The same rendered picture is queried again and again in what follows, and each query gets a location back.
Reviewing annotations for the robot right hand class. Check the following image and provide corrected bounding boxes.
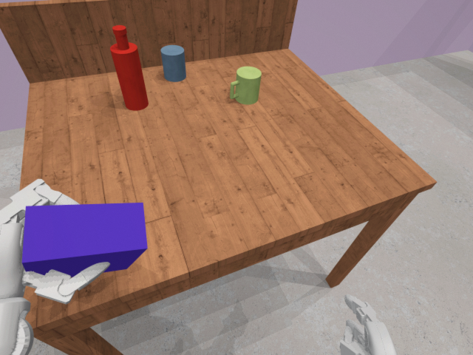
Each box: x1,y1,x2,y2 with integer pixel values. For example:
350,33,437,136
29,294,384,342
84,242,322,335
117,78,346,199
340,294,398,355

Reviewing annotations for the sponge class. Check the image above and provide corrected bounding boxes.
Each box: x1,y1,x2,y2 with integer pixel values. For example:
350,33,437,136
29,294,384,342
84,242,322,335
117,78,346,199
22,203,148,277

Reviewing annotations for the robot left hand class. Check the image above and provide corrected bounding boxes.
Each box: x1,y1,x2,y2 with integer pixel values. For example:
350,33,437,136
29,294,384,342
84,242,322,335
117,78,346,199
0,179,110,304

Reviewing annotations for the left robot forearm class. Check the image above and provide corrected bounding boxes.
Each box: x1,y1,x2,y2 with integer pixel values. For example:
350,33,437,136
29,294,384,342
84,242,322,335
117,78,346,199
0,297,34,355

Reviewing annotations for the table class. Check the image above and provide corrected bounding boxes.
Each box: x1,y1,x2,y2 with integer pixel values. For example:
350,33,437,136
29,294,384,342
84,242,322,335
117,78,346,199
0,0,437,355

